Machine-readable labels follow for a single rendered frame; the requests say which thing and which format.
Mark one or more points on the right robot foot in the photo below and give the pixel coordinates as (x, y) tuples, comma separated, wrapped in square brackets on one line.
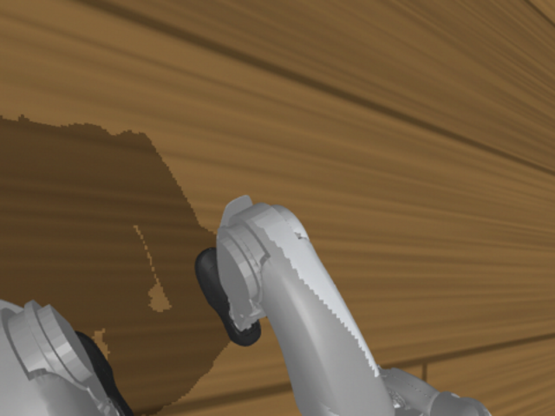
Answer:
[(206, 270)]

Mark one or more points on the right robot arm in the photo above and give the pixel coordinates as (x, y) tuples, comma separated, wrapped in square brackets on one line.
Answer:
[(450, 404)]

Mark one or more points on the left robot foot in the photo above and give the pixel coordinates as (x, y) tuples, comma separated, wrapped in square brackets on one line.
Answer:
[(105, 374)]

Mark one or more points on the right robot hand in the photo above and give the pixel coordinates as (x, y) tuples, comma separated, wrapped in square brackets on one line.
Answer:
[(411, 396)]

